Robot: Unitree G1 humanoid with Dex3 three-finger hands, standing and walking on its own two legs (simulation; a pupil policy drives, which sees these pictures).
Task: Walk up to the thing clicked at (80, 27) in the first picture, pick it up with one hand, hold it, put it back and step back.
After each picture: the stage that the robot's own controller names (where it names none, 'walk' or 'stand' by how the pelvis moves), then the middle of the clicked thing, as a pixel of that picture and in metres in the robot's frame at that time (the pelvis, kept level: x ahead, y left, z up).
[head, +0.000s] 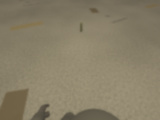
stand; (81, 27) +2.23 +0.28 -0.66
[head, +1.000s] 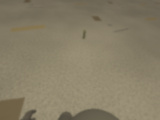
walk; (84, 34) +2.12 +0.15 -0.64
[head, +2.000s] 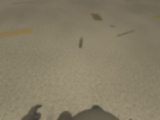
walk; (80, 42) +1.49 +0.14 -0.65
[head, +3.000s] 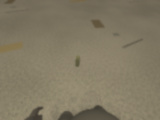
walk; (77, 61) +0.95 +0.16 -0.65
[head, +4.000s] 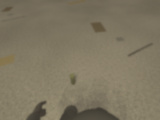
walk; (72, 79) +0.57 +0.23 -0.62
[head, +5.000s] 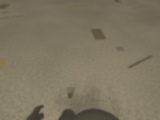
stand; (70, 93) +0.39 +0.18 -0.63
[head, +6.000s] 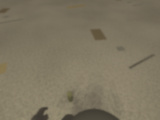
stand; (70, 96) +0.35 +0.20 -0.66
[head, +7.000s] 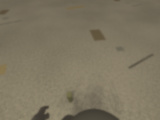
stand; (70, 97) +0.35 +0.20 -0.66
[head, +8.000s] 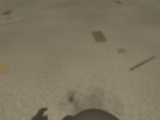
stand; (70, 97) +0.36 +0.20 -0.66
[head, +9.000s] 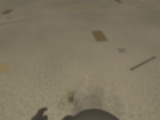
stand; (70, 97) +0.36 +0.19 -0.66
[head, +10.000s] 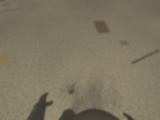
go down; (70, 90) +0.37 +0.18 -0.65
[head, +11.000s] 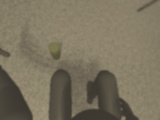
go down; (55, 52) +0.46 +0.21 -0.23
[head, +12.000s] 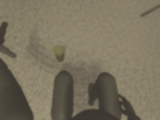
close in; (59, 55) +0.46 +0.20 -0.26
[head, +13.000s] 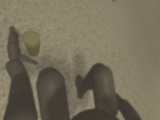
close in; (33, 46) +0.45 +0.25 -0.17
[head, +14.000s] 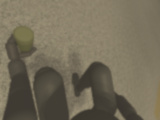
close; (25, 44) +0.45 +0.26 -0.17
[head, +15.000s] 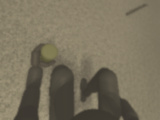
lift; (47, 55) +0.36 +0.24 -0.12
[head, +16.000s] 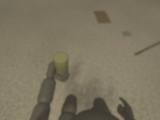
lift; (62, 69) +0.32 +0.17 +0.05
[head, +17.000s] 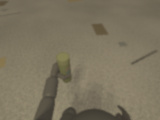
hold; (65, 69) +0.33 +0.16 +0.05
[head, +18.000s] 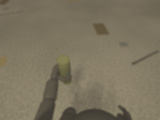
hold; (65, 71) +0.32 +0.16 +0.04
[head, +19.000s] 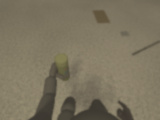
crouch; (63, 69) +0.34 +0.17 +0.00
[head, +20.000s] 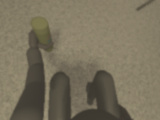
lower; (45, 38) +0.51 +0.23 -0.04
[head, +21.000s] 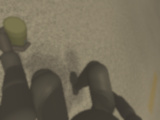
lower; (18, 38) +0.47 +0.27 -0.17
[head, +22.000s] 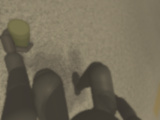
lower; (22, 39) +0.46 +0.27 -0.17
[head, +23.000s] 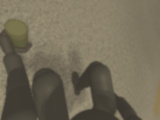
lower; (20, 40) +0.46 +0.27 -0.17
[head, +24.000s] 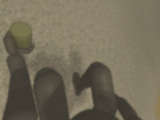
lower; (24, 41) +0.46 +0.27 -0.17
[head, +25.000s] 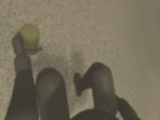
draw back; (31, 42) +0.45 +0.24 -0.17
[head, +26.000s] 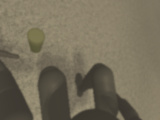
stand; (36, 43) +0.45 +0.24 -0.18
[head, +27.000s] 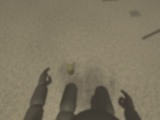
walk; (70, 70) +0.43 +0.17 -0.44
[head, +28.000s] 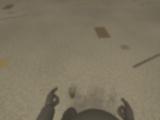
stand; (72, 93) +0.39 +0.16 -0.60
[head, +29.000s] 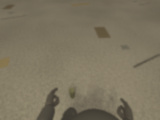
stand; (72, 93) +0.39 +0.16 -0.60
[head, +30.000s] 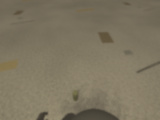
stand; (75, 96) +0.39 +0.15 -0.65
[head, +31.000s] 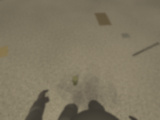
walk; (75, 81) +0.45 +0.11 -0.64
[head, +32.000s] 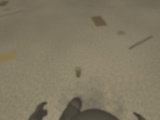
walk; (78, 72) +0.65 +0.18 -0.63
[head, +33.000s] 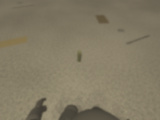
walk; (79, 56) +1.00 +0.18 -0.63
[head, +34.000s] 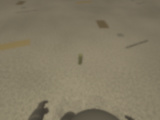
stand; (80, 59) +1.03 +0.16 -0.65
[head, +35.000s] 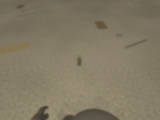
stand; (79, 60) +1.02 +0.18 -0.66
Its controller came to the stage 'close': yes
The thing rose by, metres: 0.69
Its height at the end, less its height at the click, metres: +0.00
